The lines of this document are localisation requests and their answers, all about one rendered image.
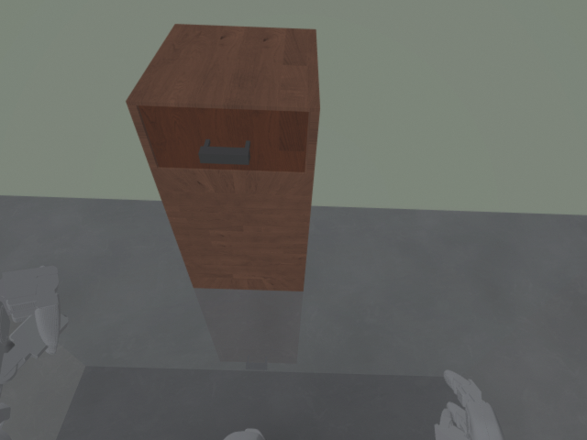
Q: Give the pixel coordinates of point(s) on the left robot hand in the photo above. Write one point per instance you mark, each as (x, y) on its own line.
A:
(29, 295)

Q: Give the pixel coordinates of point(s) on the cabinet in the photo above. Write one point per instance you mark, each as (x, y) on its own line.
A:
(236, 229)

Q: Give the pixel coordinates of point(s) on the handle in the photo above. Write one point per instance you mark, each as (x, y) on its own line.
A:
(224, 155)

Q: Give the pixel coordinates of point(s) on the right robot hand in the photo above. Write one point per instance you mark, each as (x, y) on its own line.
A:
(477, 422)

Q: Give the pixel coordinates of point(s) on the robot left shin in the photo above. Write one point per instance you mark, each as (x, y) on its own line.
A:
(255, 431)

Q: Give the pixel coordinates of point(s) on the drawer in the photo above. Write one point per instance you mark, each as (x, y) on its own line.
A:
(277, 138)

